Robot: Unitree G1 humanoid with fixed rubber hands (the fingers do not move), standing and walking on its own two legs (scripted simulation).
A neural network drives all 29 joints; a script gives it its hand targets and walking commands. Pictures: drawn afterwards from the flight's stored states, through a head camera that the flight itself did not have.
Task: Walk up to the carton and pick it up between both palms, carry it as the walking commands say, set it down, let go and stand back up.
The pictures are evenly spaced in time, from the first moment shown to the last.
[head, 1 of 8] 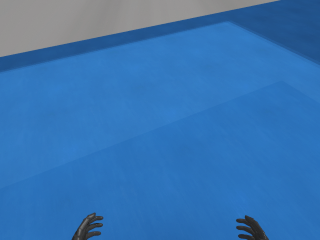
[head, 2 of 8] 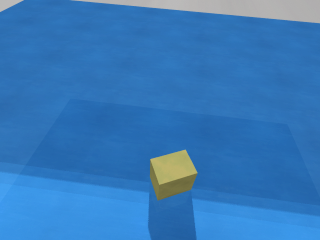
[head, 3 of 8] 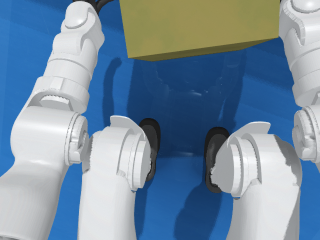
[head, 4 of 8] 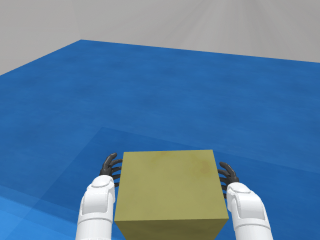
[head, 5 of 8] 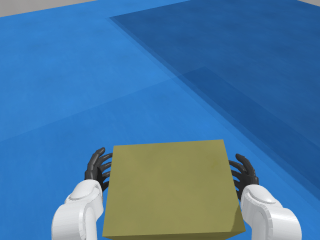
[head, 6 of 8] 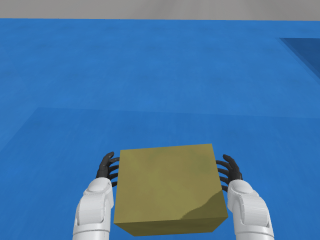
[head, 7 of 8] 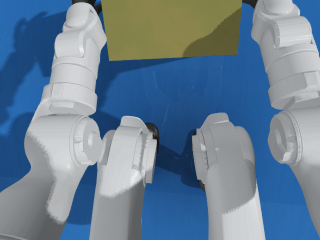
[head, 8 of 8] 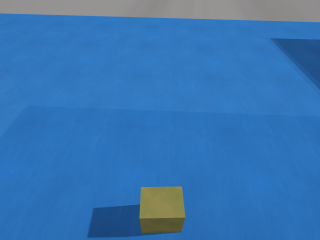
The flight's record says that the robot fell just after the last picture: no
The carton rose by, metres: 0.68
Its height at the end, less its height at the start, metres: +0.00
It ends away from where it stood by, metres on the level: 2.13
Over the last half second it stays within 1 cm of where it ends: yes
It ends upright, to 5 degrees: yes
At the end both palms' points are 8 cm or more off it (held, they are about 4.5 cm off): yes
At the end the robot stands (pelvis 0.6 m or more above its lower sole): yes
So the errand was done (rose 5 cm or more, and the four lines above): yes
